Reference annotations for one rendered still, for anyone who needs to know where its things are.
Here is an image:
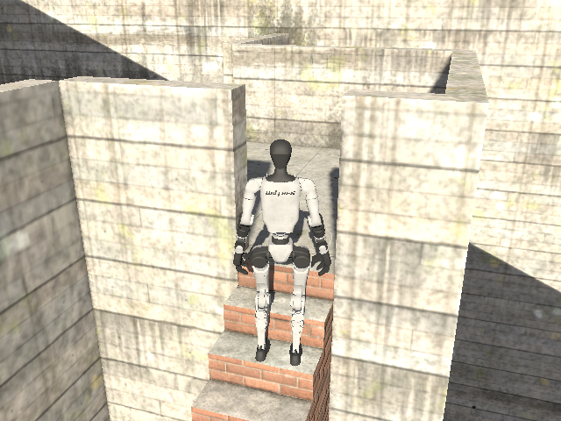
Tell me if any left robot upper arm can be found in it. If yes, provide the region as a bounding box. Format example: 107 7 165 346
240 177 262 225

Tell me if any robot left hand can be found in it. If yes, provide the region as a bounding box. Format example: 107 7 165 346
233 253 252 275

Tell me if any robot left forearm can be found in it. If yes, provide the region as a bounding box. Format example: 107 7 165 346
234 212 250 253

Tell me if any robot left thigh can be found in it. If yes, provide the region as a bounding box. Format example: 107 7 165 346
251 245 271 308

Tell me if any right robot upper arm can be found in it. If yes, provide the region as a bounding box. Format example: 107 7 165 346
299 177 322 227

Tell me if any humanoid robot torso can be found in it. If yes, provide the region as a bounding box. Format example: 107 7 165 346
260 173 301 263

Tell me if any robot right hand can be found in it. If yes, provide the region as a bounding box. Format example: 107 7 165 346
311 251 331 276

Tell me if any robot right forearm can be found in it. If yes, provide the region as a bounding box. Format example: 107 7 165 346
312 213 329 254

